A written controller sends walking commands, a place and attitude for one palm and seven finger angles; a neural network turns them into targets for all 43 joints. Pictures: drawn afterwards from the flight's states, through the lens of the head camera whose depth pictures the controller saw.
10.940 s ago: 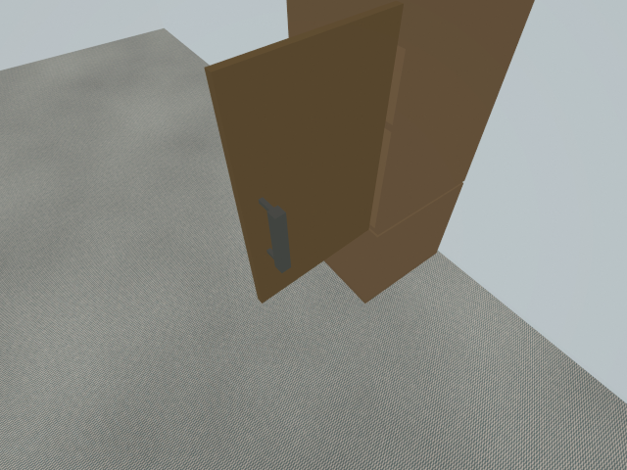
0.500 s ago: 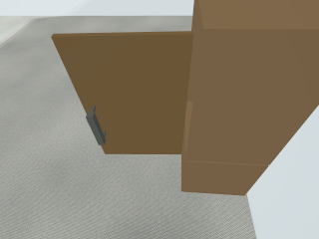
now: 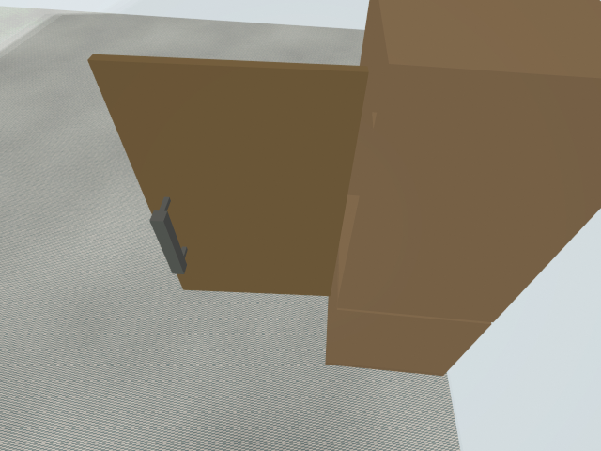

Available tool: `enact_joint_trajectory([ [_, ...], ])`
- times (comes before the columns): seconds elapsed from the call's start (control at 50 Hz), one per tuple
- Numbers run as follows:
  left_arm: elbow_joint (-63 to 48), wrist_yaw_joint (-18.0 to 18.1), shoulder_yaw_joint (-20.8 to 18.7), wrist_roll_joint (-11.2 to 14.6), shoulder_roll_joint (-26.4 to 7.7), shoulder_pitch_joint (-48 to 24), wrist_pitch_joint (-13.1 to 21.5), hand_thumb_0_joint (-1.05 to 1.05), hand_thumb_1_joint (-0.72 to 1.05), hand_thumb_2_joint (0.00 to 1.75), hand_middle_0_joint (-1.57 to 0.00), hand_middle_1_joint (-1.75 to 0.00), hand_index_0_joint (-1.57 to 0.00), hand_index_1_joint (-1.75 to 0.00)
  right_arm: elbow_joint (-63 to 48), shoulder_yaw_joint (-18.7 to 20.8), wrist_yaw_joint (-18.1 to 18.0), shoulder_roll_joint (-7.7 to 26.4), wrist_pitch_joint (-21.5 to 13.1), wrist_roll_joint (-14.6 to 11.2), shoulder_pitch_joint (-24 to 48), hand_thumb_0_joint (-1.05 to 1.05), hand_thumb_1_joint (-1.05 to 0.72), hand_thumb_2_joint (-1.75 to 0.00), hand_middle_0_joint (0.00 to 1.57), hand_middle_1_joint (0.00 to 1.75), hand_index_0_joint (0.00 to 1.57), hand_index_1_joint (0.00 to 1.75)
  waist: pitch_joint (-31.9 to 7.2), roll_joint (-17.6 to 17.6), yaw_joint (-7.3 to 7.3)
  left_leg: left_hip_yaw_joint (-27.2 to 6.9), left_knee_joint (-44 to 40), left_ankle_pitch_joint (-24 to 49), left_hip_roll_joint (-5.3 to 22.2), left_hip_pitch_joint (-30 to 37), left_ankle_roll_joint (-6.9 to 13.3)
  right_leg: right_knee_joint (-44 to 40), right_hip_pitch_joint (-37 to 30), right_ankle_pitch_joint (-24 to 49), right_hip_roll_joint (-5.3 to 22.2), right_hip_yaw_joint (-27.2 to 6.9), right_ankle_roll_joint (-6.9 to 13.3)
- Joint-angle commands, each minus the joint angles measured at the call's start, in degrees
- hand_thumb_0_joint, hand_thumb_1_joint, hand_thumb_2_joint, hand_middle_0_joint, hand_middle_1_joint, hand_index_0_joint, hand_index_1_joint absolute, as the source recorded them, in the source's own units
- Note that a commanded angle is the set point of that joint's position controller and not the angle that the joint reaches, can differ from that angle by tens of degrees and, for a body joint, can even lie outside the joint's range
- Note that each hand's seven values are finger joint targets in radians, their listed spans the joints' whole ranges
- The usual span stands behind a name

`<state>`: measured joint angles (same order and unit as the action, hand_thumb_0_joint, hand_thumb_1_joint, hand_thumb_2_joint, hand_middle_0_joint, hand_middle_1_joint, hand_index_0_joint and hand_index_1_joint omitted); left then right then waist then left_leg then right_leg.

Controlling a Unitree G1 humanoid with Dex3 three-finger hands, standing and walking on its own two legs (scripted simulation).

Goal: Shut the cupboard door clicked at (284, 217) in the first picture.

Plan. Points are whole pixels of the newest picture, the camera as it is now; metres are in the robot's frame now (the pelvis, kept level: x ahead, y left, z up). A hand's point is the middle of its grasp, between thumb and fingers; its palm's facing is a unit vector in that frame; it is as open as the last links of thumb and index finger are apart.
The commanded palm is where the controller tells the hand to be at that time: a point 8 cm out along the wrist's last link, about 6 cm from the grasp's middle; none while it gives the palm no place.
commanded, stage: shuffle to correct the standing spot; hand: left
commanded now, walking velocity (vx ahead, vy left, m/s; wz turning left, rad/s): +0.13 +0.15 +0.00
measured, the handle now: (173, 236) +0.50 +0.29 -0.09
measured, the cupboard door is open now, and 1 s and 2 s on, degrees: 93 93 93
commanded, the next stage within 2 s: come to a stop and stand still in 0.20 s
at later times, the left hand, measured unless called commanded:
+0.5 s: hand out of the picture +0.11 +0.23 -0.17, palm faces +0.03 -0.97 -0.25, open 7.4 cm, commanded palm none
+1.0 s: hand out of the picture +0.07 +0.21 -0.17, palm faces +0.04 -0.98 -0.21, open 7.3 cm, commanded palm none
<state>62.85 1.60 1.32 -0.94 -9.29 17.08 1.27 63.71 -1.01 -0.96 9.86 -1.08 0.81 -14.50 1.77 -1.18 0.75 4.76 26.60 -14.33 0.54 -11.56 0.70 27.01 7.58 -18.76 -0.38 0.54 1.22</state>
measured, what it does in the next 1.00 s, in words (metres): steps on the spot: right foot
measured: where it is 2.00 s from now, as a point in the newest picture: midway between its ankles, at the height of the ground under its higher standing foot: outside the picture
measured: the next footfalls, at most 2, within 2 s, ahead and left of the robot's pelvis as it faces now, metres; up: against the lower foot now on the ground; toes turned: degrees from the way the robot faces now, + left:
right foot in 0.54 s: +0.13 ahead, -0.08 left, +0.00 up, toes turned -4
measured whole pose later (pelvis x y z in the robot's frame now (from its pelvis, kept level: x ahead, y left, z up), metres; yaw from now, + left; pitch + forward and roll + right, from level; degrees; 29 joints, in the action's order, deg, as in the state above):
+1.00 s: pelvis +0.05 +0.02 +0.00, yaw +0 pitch -1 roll +1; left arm 60.1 1.4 -0.5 -1.1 -10.5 13.5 -0.5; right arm 62.3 0.1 -1.3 8.4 0.0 1.0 -15.0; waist 2.8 -1.4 1.5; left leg 4.9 24.6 -15.9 0.1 -7.4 0.6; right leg 26.7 15.3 -10.3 1.0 4.0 1.7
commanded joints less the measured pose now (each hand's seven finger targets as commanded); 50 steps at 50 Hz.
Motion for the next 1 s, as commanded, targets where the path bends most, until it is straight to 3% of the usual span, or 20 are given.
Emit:
enact_joint_trajectory([
  [0.0, -1.44, 0.46, -2.28, -0.11, -8.17, 5.11, 0.26, 0.00, 0.90, 0.90, -0.20, -0.30, -0.20, -0.30, -2.83, 1.10, -0.08, 5.15, -0.07, 0.17, -1.79, 0.00, -0.90, -0.90, 0.20, 0.30, 0.20, 0.30, 3.59, -1.53, 0.30, -2.47, 0.07, -0.62, 2.27, -3.39, 0.59, -7.77, 3.07, 4.09, 9.18, -10.09, 3.54],
  [0.1, -1.94, 0.58, -3.64, -0.32, -10.11, 7.03, 0.22, 0.00, 0.90, 0.90, -0.20, -0.30, -0.20, -0.30, -4.52, 1.37, 0.15, 4.59, 0.07, 0.29, -0.77, 0.00, -0.90, -0.90, 0.20, 0.30, 0.20, 0.30, 6.07, -5.70, 1.13, -0.04, 6.05, -4.52, 0.76, -9.47, -0.19, -8.97, 0.28, 10.46, 14.87, -15.03, 7.29],
  [0.14, -2.28, 0.71, -4.29, -0.50, -10.25, 6.87, 0.22, 0.00, 0.90, 0.90, -0.20, -0.30, -0.20, -0.30, -4.44, 1.43, 0.13, 4.40, -0.21, 0.18, -1.64, 0.00, -0.90, -0.90, 0.20, 0.30, 0.20, 0.30, 5.14, -5.72, 0.90, 0.18, 4.43, -3.08, 0.82, -8.32, 0.05, -5.92, -0.86, 16.22, 14.57, -13.02, 7.37],
  [0.18, -2.95, 0.70, -4.28, -0.62, -9.42, 5.80, -0.15, 0.00, 0.90, 0.90, -0.20, -0.30, -0.20, -0.30, -3.75, 1.39, 0.04, 5.49, -0.74, 0.13, -4.93, 0.00, -0.90, -0.90, 0.20, 0.30, 0.20, 0.30, 2.40, -0.96, -0.65, -1.48, -0.75, 7.05, 2.09, 0.13, 1.14, 1.25, 1.94, 19.12, 10.10, -6.55, 4.89],
  [0.2, -3.78, 0.55, -3.88, -0.60, -8.14, 4.40, -0.33, 0.00, 0.90, 0.90, -0.20, -0.30, -0.20, -0.30, -2.76, 1.84, -0.18, 7.61, -1.00, 0.36, -8.23, 0.00, -0.90, -0.90, 0.20, 0.30, 0.20, 0.30, 0.35, 5.61, -1.95, -6.10, -0.63, 18.87, 5.67, 7.21, 3.52, 8.90, 6.80, 15.09, 5.74, -0.83, 2.77],
  [0.22, -4.60, 0.56, -3.38, -0.53, -6.21, 2.91, -0.37, 0.00, 0.90, 0.90, -0.20, -0.30, -0.20, -0.30, -1.93, 2.40, -0.67, 10.00, -0.99, 0.60, -12.29, 0.00, -0.90, -0.90, 0.20, 0.30, 0.20, 0.30, -1.28, 13.85, -3.20, -13.92, -2.35, 32.24, 12.03, 14.33, 8.29, 18.62, 15.26, -0.11, 1.35, 4.65, 0.86],
  [0.24, -6.00, 0.75, -2.98, -0.62, -5.06, -0.05, -0.28, 0.00, 0.90, 0.90, -0.20, -0.30, -0.20, -0.30, -1.02, 2.21, -1.10, 9.56, -0.84, 0.38, -15.49, 0.00, -0.90, -0.90, 0.20, 0.30, 0.20, 0.30, -0.07, 17.38, -4.16, -17.79, -4.78, 46.07, 15.94, 18.03, 12.81, 28.20, 23.06, -17.20, 0.31, 4.36, 0.12],
  [0.26, -6.69, 0.90, -3.06, -0.45, -5.83, -1.63, -0.50, 0.00, 0.90, 0.90, -0.20, -0.30, -0.20, -0.30, -1.23, 1.77, -1.27, 8.87, -0.69, 0.33, -15.45, 0.00, -0.90, -0.90, 0.20, 0.30, 0.20, 0.30, 0.35, 14.03, -3.68, -17.62, -4.65, 50.38, 17.27, 17.84, 14.52, 32.99, 25.33, -18.37, 2.40, 1.95, 0.35],
  [0.34, -6.30, 0.24, -3.01, -0.19, -3.06, -1.88, -1.52, 0.00, 0.90, 0.90, -0.20, -0.30, -0.20, -0.30, -5.01, 1.48, -1.56, 6.85, -0.72, 0.58, -6.40, 0.00, -0.90, -0.90, 0.20, 0.30, 0.20, 0.30, 2.96, 3.69, -0.16, -12.04, -7.03, 43.90, 14.42, 6.42, 12.67, 28.94, 18.80, -10.21, 5.11, 1.90, -0.13],
  [0.44, -6.03, 0.53, -3.18, 0.08, -4.81, -1.17, -1.59, 0.00, 0.90, 0.90, -0.20, -0.30, -0.20, -0.30, -5.02, 2.20, -1.87, 8.07, -1.23, 0.17, -3.63, 0.00, -0.90, -0.90, 0.20, 0.30, 0.20, 0.30, 0.87, 4.81, 0.78, -9.24, -5.69, 46.67, 12.72, 6.27, 9.16, 13.07, 10.50, 1.17, 3.66, 2.72, -0.49],
  [0.5, -5.48, 0.69, -3.66, -0.16, -7.04, 0.94, -0.62, 0.00, 0.90, 0.90, -0.20, -0.30, -0.20, -0.30, -4.75, 2.86, -1.75, 7.95, -1.03, -0.31, -3.27, 0.00, -0.90, -0.90, 0.20, 0.30, 0.20, 0.30, -1.46, 1.50, 1.99, -7.31, 0.05, 38.14, 9.80, 5.30, 4.77, -0.38, 2.22, 16.88, 4.27, 1.10, -0.04],
  [0.54, -5.09, 1.12, -3.88, -0.28, -9.76, 3.13, 0.00, 0.00, 0.90, 0.90, -0.20, -0.30, -0.20, -0.30, -4.69, 2.98, -1.36, 4.79, -0.53, -0.67, -5.85, 0.00, -0.90, -0.90, 0.20, 0.30, 0.20, 0.30, -4.51, -4.91, 0.98, -4.41, 5.60, 14.46, 2.84, -2.70, 0.93, 2.75, -5.32, 48.70, 13.78, -9.79, 5.42],
  [0.56, -4.75, 1.15, -3.58, 0.04, -10.41, 2.15, -0.10, 0.00, 0.90, 0.90, -0.20, -0.30, -0.20, -0.30, -4.08, 2.77, -1.19, 2.81, 0.11, -0.92, -6.98, 0.00, -0.90, -0.90, 0.20, 0.30, 0.20, 0.30, -4.12, -6.05, -0.14, -3.56, 6.18, 0.58, 0.63, -3.90, -0.30, 2.24, -4.63, 53.35, 18.60, -10.78, 8.83],
  [0.6, -5.64, 1.41, -3.62, -0.20, -9.87, -0.34, -0.17, 0.00, 0.90, 0.90, -0.20, -0.30, -0.20, -0.30, -3.76, 2.48, -1.26, 1.21, 1.23, -0.81, -6.14, 0.00, -0.90, -0.90, 0.20, 0.30, 0.20, 0.30, -4.38, -12.03, -0.24, -3.24, 10.72, -14.66, 0.98, -3.83, -0.74, -1.80, -1.69, 49.02, 19.16, -11.96, 11.69],
  [0.64, -6.61, 1.48, -3.62, -0.42, -9.54, -3.24, -0.51, 0.00, 0.90, 0.90, -0.20, -0.30, -0.20, -0.30, -3.40, 2.49, -1.15, 0.60, 1.63, -0.62, -5.27, 0.00, -0.90, -0.90, 0.20, 0.30, 0.20, 0.30, -3.23, -8.70, -0.56, -3.40, 9.67, -13.56, 1.21, -2.65, -1.02, -3.08, 1.59, 41.15, 17.26, -10.21, 11.26],
  [0.7, -7.77, 1.15, -3.98, 0.16, -9.35, -6.33, -1.13, 0.00, 0.90, 0.90, -0.20, -0.30, -0.20, -0.30, -1.96, 2.34, -0.86, 0.70, 1.36, -0.32, -8.59, 0.00, -0.90, -0.90, 0.20, 0.30, 0.20, 0.30, -2.52, -3.77, -2.51, -2.80, -2.50, 0.56, 2.03, 3.85, -1.13, -1.11, 7.90, 22.26, 12.77, -7.36, 6.24],
  [0.76, -8.37, 0.64, -3.55, 0.14, -6.48, -6.46, -2.08, 0.00, 0.90, 0.90, -0.20, -0.30, -0.20, -0.30, -3.57, 2.56, -0.57, 3.64, 0.69, 0.31, -2.84, 0.00, -0.90, -0.90, 0.20, 0.30, 0.20, 0.30, 1.51, 9.75, 0.12, -8.63, -9.43, 5.36, 8.73, -4.23, 1.90, 1.14, 6.40, 6.89, 4.96, -1.30, 0.66],
  [0.78, -7.89, 0.56, -3.50, -0.08, -6.30, -6.11, -2.16, 0.00, 0.90, 0.90, -0.20, -0.30, -0.20, -0.30, -4.44, 2.30, -0.54, 3.74, 0.55, 0.23, -0.72, 0.00, -0.90, -0.90, 0.20, 0.30, 0.20, 0.30, 3.33, 10.22, 0.78, -9.57, -11.19, 4.92, 9.51, -7.75, 2.55, 1.97, 3.81, 5.66, 4.56, -0.48, 0.13],
  [0.84, -6.11, 0.30, -3.19, -0.16, -5.84, -2.37, -1.66, 0.00, 0.90, 0.90, -0.20, -0.30, -0.20, -0.30, -4.82, 2.32, -0.86, 3.78, 0.05, 0.13, -0.67, 0.00, -0.90, -0.90, 0.20, 0.30, 0.20, 0.30, 1.39, 5.35, 1.54, -7.81, -9.85, 4.65, 7.68, -5.07, 2.21, -1.25, 2.02, 10.18, 5.28, -1.84, 0.54],
  [0.98, -4.10, 0.18, -2.54, 0.02, -5.94, -0.89, -0.72, 0.00, 0.90, 0.90, -0.20, -0.30, -0.20, -0.30, -3.25, 1.76, -0.63, 3.57, 0.10, -0.02, -4.01, 0.00, -0.90, -0.90, 0.20, 0.30, 0.20, 0.30, 1.49, 0.63, -0.09, -5.69, -9.44, -1.37, 5.56, -1.80, 0.98, -6.71, 4.40, 6.99, 6.83, -4.25, 0.95],
])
